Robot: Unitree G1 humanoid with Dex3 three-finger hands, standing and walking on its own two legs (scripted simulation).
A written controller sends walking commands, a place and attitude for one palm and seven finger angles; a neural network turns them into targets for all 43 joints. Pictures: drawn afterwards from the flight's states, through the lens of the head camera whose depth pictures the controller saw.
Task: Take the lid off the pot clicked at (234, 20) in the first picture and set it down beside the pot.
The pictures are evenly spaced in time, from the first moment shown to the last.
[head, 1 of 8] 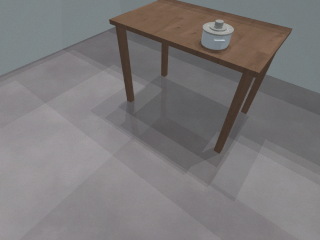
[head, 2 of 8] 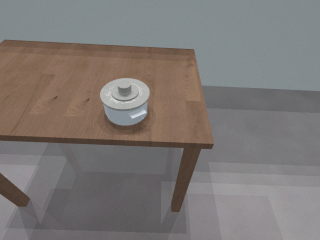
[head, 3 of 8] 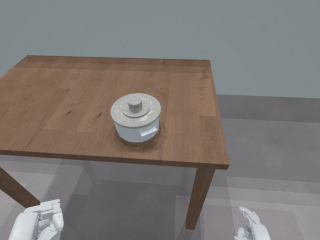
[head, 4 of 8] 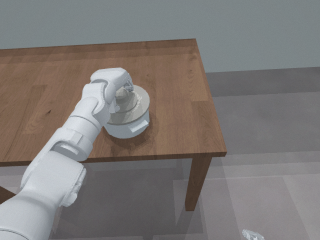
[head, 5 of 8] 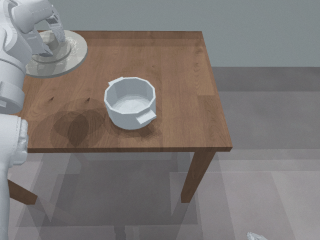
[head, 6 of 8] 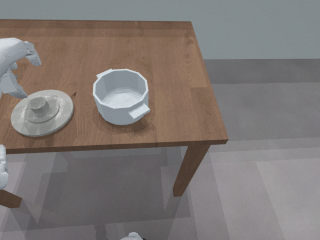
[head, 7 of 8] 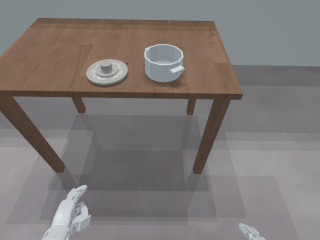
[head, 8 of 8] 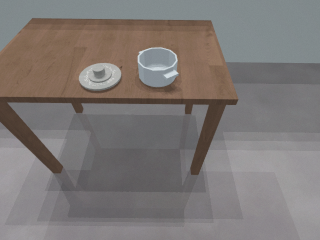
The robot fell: no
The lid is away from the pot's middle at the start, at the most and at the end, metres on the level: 0.00 0.24 0.23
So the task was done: yes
